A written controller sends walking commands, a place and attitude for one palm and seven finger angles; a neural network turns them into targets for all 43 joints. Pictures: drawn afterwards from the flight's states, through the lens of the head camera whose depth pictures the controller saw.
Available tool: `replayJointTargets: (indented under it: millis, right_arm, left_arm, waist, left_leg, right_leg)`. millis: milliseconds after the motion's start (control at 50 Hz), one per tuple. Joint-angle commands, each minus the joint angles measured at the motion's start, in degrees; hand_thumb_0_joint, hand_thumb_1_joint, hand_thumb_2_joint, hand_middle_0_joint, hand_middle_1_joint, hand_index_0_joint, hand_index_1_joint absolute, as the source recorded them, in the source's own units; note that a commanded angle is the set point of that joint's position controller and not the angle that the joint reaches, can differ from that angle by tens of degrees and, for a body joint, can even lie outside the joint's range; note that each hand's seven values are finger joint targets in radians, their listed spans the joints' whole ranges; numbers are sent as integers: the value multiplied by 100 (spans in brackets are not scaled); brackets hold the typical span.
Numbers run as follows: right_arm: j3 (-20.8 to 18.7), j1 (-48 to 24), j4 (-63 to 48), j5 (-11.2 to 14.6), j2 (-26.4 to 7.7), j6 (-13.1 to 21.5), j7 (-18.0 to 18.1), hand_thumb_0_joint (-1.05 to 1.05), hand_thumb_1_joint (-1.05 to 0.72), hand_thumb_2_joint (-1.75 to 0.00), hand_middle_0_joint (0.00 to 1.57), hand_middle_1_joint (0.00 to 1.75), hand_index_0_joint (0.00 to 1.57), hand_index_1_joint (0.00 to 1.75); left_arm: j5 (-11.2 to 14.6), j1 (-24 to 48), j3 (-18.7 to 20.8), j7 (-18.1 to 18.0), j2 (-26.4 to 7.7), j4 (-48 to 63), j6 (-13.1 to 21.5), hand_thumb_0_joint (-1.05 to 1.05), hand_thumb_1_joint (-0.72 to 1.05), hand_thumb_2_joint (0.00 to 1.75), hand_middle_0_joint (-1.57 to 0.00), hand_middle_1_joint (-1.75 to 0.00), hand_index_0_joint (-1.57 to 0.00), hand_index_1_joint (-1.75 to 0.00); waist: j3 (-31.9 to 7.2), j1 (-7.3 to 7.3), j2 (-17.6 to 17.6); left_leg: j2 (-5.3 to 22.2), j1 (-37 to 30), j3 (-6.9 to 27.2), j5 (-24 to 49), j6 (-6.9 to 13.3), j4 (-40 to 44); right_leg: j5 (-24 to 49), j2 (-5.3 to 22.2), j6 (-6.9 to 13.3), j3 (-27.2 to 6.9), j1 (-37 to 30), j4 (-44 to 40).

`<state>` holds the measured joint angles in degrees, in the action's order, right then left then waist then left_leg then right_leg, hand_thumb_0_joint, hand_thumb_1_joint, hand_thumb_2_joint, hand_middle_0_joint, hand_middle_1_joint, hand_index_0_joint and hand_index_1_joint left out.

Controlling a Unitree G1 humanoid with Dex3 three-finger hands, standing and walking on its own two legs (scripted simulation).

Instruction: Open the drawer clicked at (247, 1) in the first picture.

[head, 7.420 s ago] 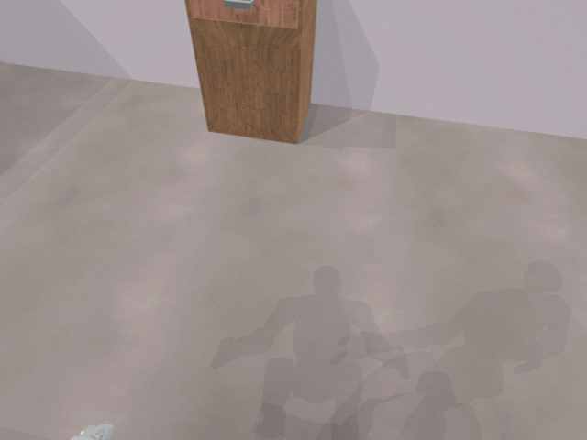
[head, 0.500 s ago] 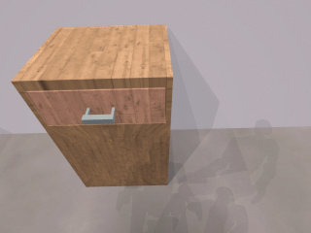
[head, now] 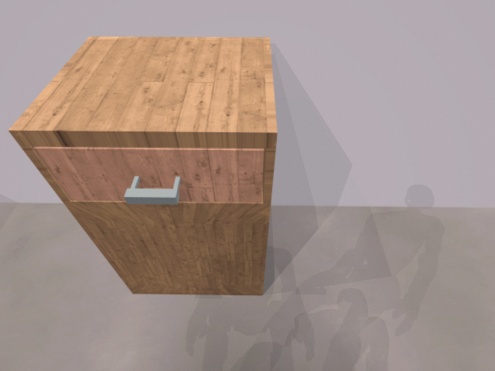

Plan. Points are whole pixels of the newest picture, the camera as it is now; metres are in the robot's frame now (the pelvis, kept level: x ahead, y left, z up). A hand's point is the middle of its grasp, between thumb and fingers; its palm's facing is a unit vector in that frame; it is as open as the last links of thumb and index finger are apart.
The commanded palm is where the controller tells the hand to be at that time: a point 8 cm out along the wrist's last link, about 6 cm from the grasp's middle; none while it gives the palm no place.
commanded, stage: come to a stop and stand still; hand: left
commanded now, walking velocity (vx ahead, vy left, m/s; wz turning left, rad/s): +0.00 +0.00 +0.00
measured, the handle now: (154, 188) +0.49 +0.24 -0.04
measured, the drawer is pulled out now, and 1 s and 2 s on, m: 0.00 0.00 0.00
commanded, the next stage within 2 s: look again from close up in 0.44 s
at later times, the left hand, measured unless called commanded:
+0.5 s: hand out of the picture +0.02 +0.17 -0.17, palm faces +0.03 -0.98 -0.20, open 7.4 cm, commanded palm none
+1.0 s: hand out of the picture +0.02 +0.16 -0.17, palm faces +0.05 -0.98 -0.20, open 7.4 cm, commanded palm none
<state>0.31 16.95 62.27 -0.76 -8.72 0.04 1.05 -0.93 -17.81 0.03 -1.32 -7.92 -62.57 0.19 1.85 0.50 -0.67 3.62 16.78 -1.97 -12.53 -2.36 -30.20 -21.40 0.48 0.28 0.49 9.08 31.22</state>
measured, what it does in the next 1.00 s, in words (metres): stands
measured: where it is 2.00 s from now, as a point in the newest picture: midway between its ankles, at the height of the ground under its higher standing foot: outside the picture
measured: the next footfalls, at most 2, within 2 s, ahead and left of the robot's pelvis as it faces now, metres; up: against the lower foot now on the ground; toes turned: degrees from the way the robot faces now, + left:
none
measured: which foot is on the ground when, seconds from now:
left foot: down 0.00-1.00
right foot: down 0.00-1.00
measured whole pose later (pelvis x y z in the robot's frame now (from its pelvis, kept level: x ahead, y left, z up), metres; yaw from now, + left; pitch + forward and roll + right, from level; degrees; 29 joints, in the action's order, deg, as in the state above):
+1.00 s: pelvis +0.04 -0.01 +0.00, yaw +1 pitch -1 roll +1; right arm 0.4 15.2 65.8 -0.8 -8.6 0.1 1.9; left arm -0.9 -17.7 0.4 -1.9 -7.7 -64.1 0.6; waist 1.6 -0.1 0.1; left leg 3.2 12.0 -1.8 -13.5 -3.1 -26.3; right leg -22.0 0.8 0.6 1.0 3.6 26.2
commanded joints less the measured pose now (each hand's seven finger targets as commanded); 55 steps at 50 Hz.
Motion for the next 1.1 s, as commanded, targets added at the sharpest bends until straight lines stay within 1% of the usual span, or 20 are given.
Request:
replayJointTargets:
  millis: [0,60,120,180,260,300,340,380,460,580,640,700,740,760,780,880,940,980,1040,1080]
  right_arm:
    - [-129,177,-139,12,-570,130,43,0,-90,-90,20,30,20,30]
    - [-127,122,-96,16,-571,118,49,0,-90,-90,20,30,20,30]
    - [-125,18,-104,11,-607,126,57,0,-90,-90,20,30,20,30]
    - [-122,-34,-100,10,-618,137,67,0,-90,-90,20,30,20,30]
    - [-123,-83,-83,8,-628,142,80,0,-90,-90,20,30,20,30]
    - [-125,-151,-74,15,-633,133,79,0,-90,-90,20,30,20,30]
    - [-126,-172,-72,12,-623,120,79,0,-90,-90,20,30,20,30]
    - [-118,-144,-40,11,-624,123,79,0,-90,-90,20,30,20,30]
    - [-110,-107,1,8,-612,122,82,0,-90,-90,20,30,20,30]
    - [-95,-80,54,5,-615,122,88,0,-90,-90,20,30,20,30]
    - [-99,-80,80,6,-598,121,89,0,-90,-90,20,30,20,30]
    - [-91,-18,111,6,-580,120,93,0,-90,-90,20,30,20,30]
    - [-91,-20,117,7,-566,123,96,0,-90,-90,20,30,20,30]
    - [-91,60,138,7,-539,123,98,0,-90,-90,20,30,20,30]
    - [-87,39,149,5,-560,122,100,0,-90,-90,20,30,20,30]
    - [-80,62,173,5,-517,119,108,0,-90,-90,20,30,20,30]
    - [-89,46,167,10,-503,114,109,0,-90,-90,20,30,20,30]
    - [-89,76,183,8,-488,114,110,0,-90,-90,20,30,20,30]
    - [-96,72,169,10,-483,115,114,0,-90,-90,20,30,20,30]
    - [-89,74,184,12,-474,113,117,0,-90,-90,20,30,20,30]
  left_arm:
    - [-6,-423,131,-49,-638,85,141,0,90,90,-20,-30,-20,-30]
    - [-22,-425,126,-57,-627,37,133,0,90,90,-20,-30,-20,-30]
    - [-19,-477,130,-56,-622,0,138,0,90,90,-20,-30,-20,-30]
    - [-21,-493,134,-57,-621,-17,138,0,90,90,-20,-30,-20,-30]
    - [-20,-512,138,-62,-658,-41,148,0,90,90,-20,-30,-20,-30]
    - [-15,-503,135,-65,-665,-39,148,0,90,90,-20,-30,-20,-30]
    - [-14,-491,137,-66,-654,-44,147,0,90,90,-20,-30,-20,-30]
    - [-15,-489,132,-72,-666,-36,142,0,90,90,-20,-30,-20,-30]
    - [-13,-442,146,-77,-678,-21,131,0,90,90,-20,-30,-20,-30]
    - [0,-447,144,-78,-668,-28,124,0,90,90,-20,-30,-20,-30]
    - [6,-444,144,-81,-673,-34,136,0,90,90,-20,-30,-20,-30]
    - [4,-442,145,-90,-660,-34,127,0,90,90,-20,-30,-20,-30]
    - [10,-485,146,-90,-658,-52,136,0,90,90,-20,-30,-20,-30]
    - [0,-449,156,-93,-654,-32,129,0,90,90,-20,-30,-20,-30]
    - [5,-447,151,-95,-638,-40,126,0,90,90,-20,-30,-20,-30]
    - [7,-504,153,-98,-582,-63,115,0,90,90,-20,-30,-20,-30]
    - [9,-529,149,-97,-590,-78,130,0,90,90,-20,-30,-20,-30]
    - [5,-552,144,-101,-563,-78,127,0,90,90,-20,-30,-20,-30]
    - [6,-594,159,-105,-582,-77,146,0,90,90,-20,-30,-20,-30]
    - [5,-609,157,-109,-554,-84,137,0,90,90,-20,-30,-20,-30]
  waist:
    - [59,-37,171]
    - [185,-19,170]
    - [122,-42,46]
    - [100,-60,27]
    - [-29,-72,103]
    - [51,-84,132]
    - [76,-83,179]
    - [70,-89,197]
    - [75,-83,107]
    - [58,-110,140]
    - [37,-109,226]
    - [86,-104,197]
    - [33,-114,152]
    - [1,-80,200]
    - [92,-106,179]
    - [168,-114,102]
    - [158,-109,198]
    - [151,-107,167]
    - [46,-95,224]
    - [142,-106,208]
  left_leg:
    - [242,-637,172,938,366,344]
    - [236,-651,175,890,356,401]
    - [248,-738,154,1066,365,397]
    - [247,-775,167,1246,370,391]
    - [254,-903,133,1511,353,362]
    - [251,-883,122,1477,342,359]
    - [236,-864,129,1376,337,395]
    - [244,-893,120,1475,337,421]
    - [243,-894,134,1497,336,480]
    - [248,-931,157,1508,336,524]
    - [240,-944,146,1542,328,507]
    - [243,-933,148,1542,322,542]
    - [239,-973,134,1560,321,525]
    - [235,-951,140,1577,320,546]
    - [233,-920,142,1589,318,547]
    - [233,-920,165,1491,326,586]
    - [229,-936,153,1489,314,557]
    - [229,-951,150,1480,312,571]
    - [224,-978,117,1569,296,513]
    - [219,-937,113,1545,291,529]
  right_leg:
    - [1394,410,165,-393,624,-755]
    - [1363,395,152,-378,643,-789]
    - [1522,414,142,-369,585,-794]
    - [1680,422,133,-347,512,-784]
    - [2074,452,119,-308,360,-761]
    - [2122,469,108,-295,385,-801]
    - [2122,474,110,-301,367,-845]
    - [2174,472,102,-272,322,-831]
    - [2053,457,101,-242,258,-841]
    - [1974,470,100,-221,234,-894]
    - [2171,495,101,-199,181,-906]
    - [2093,477,103,-200,184,-914]
    - [2186,498,106,-205,160,-934]
    - [2166,468,108,-184,83,-906]
    - [2147,472,107,-181,140,-910]
    - [1902,464,110,-183,204,-970]
    - [2107,487,112,-188,183,-1002]
    - [2057,475,113,-195,199,-1001]
    - [2413,499,116,-192,95,-983]
    - [2343,486,112,-179,134,-992]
